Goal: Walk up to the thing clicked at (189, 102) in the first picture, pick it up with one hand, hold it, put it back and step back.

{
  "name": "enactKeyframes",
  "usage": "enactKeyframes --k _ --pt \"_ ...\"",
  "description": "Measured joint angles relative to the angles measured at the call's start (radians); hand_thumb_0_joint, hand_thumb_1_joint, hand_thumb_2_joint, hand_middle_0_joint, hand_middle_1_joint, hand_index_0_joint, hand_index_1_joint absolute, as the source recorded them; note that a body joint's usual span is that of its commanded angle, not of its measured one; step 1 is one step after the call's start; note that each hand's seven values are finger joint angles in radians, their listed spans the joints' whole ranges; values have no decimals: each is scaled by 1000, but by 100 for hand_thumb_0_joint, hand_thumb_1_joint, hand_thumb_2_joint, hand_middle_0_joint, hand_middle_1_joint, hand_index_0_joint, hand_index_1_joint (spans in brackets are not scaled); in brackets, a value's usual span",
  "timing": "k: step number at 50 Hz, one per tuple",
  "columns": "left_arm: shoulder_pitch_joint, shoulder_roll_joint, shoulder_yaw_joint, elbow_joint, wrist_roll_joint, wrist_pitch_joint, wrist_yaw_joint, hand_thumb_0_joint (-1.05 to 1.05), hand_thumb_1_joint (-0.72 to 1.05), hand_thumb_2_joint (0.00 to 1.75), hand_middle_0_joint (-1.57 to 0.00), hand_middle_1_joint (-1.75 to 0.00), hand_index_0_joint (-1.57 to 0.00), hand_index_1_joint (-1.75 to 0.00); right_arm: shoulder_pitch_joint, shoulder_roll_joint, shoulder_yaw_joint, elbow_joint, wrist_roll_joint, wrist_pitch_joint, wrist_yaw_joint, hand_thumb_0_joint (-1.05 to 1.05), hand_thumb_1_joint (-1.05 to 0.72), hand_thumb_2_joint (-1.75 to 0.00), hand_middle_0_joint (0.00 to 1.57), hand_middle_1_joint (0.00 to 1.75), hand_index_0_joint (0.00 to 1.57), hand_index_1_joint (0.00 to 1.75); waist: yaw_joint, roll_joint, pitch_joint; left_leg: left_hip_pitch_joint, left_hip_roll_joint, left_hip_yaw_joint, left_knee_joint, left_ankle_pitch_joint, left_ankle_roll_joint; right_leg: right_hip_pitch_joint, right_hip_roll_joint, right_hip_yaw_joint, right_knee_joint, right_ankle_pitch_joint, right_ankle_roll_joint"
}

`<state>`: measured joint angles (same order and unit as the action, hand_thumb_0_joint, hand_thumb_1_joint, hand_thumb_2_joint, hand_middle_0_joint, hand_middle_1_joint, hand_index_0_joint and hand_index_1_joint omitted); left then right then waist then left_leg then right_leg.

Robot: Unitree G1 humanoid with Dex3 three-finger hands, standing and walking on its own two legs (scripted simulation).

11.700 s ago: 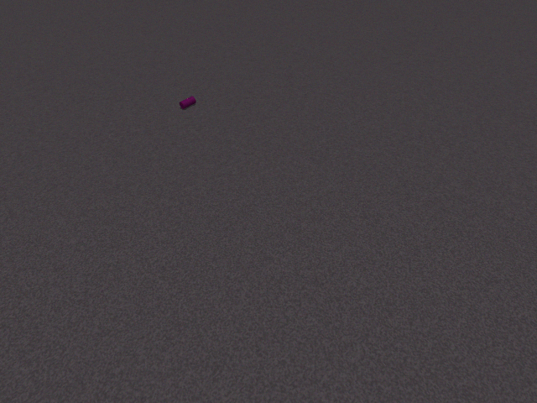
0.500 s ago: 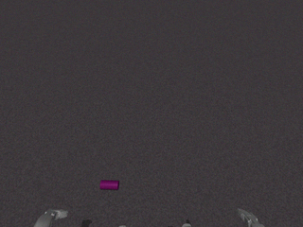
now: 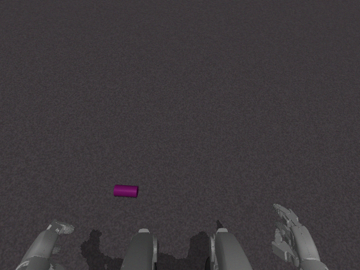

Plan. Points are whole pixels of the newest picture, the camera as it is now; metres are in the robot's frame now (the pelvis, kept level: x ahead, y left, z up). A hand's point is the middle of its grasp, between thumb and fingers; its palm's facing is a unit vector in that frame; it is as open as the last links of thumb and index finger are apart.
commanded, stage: rise first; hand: left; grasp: from above
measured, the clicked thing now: (126, 190) +0.45 +0.25 -0.61
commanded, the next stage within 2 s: approach in 1.84 s
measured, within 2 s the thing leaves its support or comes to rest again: neither
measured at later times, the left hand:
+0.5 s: hand (91, 210) +0.31 +0.30 -0.33, palm faces -0.50 -0.30 -0.81, open 13.4 cm
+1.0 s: hand (99, 197) +0.37 +0.31 -0.42, palm faces -0.47 -0.06 -0.88, open 13.3 cm
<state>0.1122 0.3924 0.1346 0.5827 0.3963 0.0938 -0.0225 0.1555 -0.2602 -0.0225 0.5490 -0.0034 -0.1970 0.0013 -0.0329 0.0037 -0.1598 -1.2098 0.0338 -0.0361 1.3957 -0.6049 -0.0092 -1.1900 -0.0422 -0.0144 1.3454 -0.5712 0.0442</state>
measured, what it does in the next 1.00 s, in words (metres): lowers itself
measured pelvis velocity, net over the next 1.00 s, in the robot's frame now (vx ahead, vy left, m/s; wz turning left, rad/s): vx -0.07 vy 0.00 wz -0.08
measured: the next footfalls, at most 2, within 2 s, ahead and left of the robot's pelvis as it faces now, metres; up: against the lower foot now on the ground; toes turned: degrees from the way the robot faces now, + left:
none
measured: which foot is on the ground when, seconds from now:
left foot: down 0.00-1.00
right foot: down 0.00-1.00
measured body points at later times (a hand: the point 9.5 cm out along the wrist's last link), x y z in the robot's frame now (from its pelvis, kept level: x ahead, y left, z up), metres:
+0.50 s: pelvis -0.06 -0.01 -0.20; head +0.15 +0.01 +0.19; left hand +0.34 +0.31 -0.29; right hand +0.05 -0.29 -0.34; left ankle +0.02 +0.12 -0.60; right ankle +0.03 -0.15 -0.60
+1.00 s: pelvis -0.07 +0.00 -0.28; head +0.16 +0.06 +0.10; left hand +0.39 +0.31 -0.37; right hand -0.02 -0.28 -0.39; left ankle +0.02 +0.12 -0.60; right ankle +0.03 -0.15 -0.60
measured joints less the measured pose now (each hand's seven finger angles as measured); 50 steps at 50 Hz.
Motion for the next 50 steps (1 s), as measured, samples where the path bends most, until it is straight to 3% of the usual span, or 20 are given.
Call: enactKeyframes --k 9,21,30,39,50 --pt "-225 82 27 109 205 -183 27 0 -47 92 -18 -99 -18 -99 -58 -36 -22 60 1 6 28 1 -91 -90 20 30 21 30 -4 -3 -25 -375 -8 -9 325 -75 -8 -381 -3 15 337 -82 -1" --pt "-583 211 43 332 434 -321 65 0 -46 92 -19 -99 -19 -98 -58 -35 -26 141 -21 80 52 1 -94 -91 20 30 21 30 -12 16 29 -729 -13 -47 634 -83 -20 -729 9 7 638 -86 -8" --pt "-723 301 62 486 579 -425 101 0 -40 91 -20 -95 -20 -94 -6 -28 -2 166 -44 137 71 1 -91 -90 20 30 21 30 -63 11 59 -863 -16 -73 766 -66 -15 -850 20 -5 745 -59 0" --pt "-830 381 64 623 737 -494 208 0 -37 91 -20 -87 -20 -87 8 -33 20 190 -83 176 97 1 -89 -89 20 30 21 30 -107 -5 79 -960 -27 -91 872 -61 -7 -927 21 -11 831 -54 8" --pt "-932 422 41 728 859 -493 294 0 -35 89 -23 -80 -22 -80 -28 -20 38 202 -121 201 113 1 -90 -90 20 30 21 30 -137 -13 97 -1038 -39 -98 949 -67 2 -989 20 -11 898 -66 14"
